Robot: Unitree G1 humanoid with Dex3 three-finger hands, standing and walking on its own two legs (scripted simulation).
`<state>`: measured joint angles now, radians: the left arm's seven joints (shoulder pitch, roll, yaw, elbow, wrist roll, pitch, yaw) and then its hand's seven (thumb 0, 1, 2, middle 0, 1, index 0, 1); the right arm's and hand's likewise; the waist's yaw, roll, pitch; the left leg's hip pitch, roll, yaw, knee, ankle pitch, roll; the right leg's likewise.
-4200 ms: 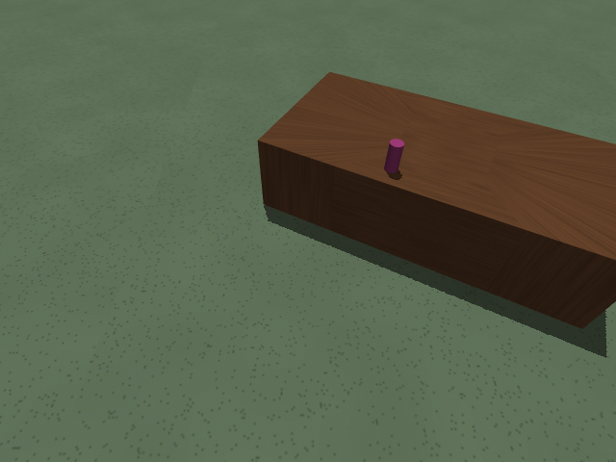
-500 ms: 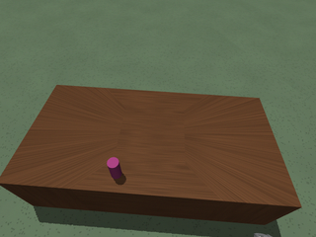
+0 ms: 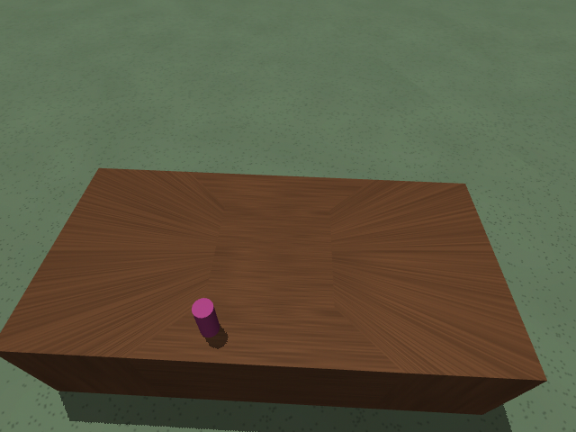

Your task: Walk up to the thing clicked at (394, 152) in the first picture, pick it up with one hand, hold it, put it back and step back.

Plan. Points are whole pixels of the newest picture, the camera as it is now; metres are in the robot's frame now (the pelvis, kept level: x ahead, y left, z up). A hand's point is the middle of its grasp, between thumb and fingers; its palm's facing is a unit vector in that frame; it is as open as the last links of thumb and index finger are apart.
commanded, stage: walk up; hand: left
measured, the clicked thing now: (206, 318) +0.44 +0.21 -0.36
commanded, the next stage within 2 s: stand in 0.20 s
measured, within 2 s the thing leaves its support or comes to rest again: neither
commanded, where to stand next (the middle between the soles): +0.03 +0.01 m, yaw +0 degrees
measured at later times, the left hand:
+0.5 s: hand out of the picture +0.09 +0.25 -0.16, palm faces -0.03 -0.94 -0.34, open 7.4 cm
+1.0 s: hand out of the picture +0.10 +0.24 -0.15, palm faces -0.04 -0.94 -0.35, open 7.4 cm
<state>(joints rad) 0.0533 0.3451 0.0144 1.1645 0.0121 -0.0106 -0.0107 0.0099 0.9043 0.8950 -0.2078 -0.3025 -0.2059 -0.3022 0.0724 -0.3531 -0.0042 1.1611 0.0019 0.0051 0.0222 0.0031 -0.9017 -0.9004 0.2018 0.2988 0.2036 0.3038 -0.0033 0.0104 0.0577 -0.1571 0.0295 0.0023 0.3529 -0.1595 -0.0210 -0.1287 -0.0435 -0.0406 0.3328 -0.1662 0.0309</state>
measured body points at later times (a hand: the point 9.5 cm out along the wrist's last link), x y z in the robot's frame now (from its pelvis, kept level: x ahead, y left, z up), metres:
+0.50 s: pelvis +0.01 +0.00 +0.00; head +0.02 -0.01 +0.45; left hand +0.09 +0.30 -0.13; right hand +0.09 -0.30 -0.13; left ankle +0.02 +0.13 -0.75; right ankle +0.01 -0.14 -0.75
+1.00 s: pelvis +0.02 -0.01 +0.00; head +0.03 -0.02 +0.45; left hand +0.10 +0.29 -0.13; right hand +0.09 -0.32 -0.13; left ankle +0.02 +0.13 -0.75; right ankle +0.01 -0.14 -0.75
